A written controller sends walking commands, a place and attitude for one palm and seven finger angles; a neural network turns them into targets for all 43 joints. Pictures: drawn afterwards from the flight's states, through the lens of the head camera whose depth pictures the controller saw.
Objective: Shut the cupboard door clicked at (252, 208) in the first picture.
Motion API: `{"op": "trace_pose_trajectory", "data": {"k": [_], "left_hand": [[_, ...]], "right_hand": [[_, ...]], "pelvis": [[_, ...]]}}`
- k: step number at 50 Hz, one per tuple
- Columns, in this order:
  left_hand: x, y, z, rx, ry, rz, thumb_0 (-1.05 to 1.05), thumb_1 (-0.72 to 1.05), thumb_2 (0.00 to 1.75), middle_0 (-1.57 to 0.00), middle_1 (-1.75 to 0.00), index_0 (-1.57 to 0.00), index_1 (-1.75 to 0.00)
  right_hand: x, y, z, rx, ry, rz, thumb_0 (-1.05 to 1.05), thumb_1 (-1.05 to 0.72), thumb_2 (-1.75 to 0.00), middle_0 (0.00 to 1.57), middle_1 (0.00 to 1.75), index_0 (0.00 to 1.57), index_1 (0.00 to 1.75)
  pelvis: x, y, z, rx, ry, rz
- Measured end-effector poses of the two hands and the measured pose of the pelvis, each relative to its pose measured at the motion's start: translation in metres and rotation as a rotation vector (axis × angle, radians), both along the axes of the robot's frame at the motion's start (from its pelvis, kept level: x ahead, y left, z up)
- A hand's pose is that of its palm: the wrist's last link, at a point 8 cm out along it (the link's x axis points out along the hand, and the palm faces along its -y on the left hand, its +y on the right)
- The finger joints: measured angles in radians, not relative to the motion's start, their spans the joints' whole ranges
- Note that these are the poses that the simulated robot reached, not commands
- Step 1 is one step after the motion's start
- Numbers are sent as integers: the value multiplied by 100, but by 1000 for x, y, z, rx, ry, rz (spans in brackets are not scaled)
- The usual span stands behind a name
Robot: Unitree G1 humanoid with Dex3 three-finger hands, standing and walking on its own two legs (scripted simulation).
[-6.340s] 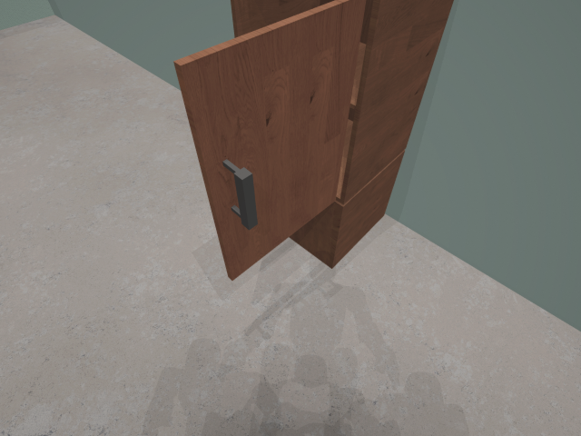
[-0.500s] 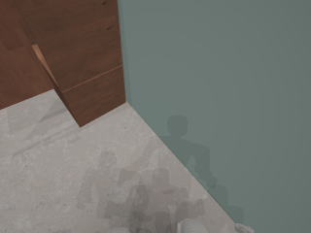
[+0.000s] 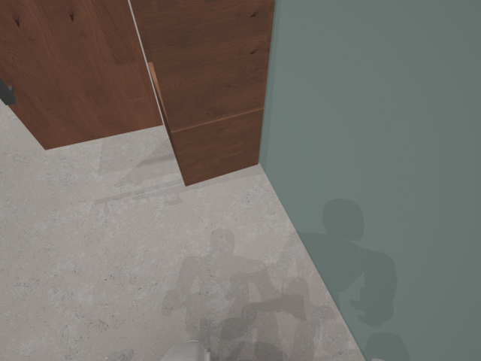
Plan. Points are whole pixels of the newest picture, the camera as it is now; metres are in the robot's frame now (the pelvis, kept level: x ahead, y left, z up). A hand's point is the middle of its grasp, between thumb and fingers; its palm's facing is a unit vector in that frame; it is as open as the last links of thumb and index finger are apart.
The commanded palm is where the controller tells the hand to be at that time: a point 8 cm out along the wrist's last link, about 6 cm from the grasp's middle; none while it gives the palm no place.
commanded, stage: turn to face it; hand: left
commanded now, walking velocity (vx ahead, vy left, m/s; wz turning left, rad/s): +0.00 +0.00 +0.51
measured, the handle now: out of the picture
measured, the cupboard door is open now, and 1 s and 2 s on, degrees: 87 87 87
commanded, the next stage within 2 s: take the last steps up to it in 0.50 s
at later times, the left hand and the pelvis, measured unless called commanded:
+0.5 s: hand out of the picture +0.06 +0.19 -0.16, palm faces +0.21 -0.93 -0.29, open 7.4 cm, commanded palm none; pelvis +0.02 -0.03 -0.01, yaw +12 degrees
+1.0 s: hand out of the picture +0.03 +0.22 -0.16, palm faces +0.38 -0.90 -0.21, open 7.4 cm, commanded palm none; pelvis +0.06 +0.01 +0.01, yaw +20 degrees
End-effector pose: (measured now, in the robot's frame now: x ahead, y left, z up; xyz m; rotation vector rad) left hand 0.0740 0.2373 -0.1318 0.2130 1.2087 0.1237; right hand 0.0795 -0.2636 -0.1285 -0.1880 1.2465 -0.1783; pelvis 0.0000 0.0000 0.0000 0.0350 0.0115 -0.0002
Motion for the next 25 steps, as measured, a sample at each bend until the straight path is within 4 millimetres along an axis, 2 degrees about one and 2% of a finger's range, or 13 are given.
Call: {"op": "trace_pose_trajectory", "data": {"k": [5, 8, 12, 18, 23, 25], "left_hand": [[-35, 28, -26, -13, 73, 104, 1, 90, 89, -21, -30, -21, -30], [-44, 40, -25, 6, 105, 152, 1, 90, 89, -20, -30, -20, -29], [-41, 45, -11, 19, 78, 188, 1, 91, 89, -20, -30, -20, -29], [-29, 32, 4, 41, 23, 205, 1, 91, 89, -20, -30, -20, -29], [-25, 7, 7, 68, -20, 217, 1, 91, 89, -20, -30, -20, -29], [-30, -4, 10, 64, -19, 231, 1, 90, 89, -20, -30, -20, -29]], "right_hand": [[48, 20, 0, -40, -87, 117, 0, -91, -90, 20, 30, 20, 30], [58, 29, 6, -53, -104, 158, 0, -91, -90, 20, 30, 20, 30], [60, 35, 9, -46, -82, 190, 0, -91, -89, 20, 30, 20, 30], [56, 31, 0, 3, -36, 205, 0, -91, -89, 20, 30, 20, 30], [58, 15, -22, 50, -5, 200, 0, -90, -89, 20, 30, 20, 30], [59, 10, -22, 52, 16, 205, 0, -91, -89, 20, 30, 20, 30]], "pelvis": [[5, 13, -16, -18, 2, 61], [5, 14, -12, -26, 0, 85], [8, 11, -3, -36, 1, 114], [14, -3, 0, -38, -1, 154], [22, -24, -8, -20, -6, 189], [23, -28, -6, -14, -12, 211]]}}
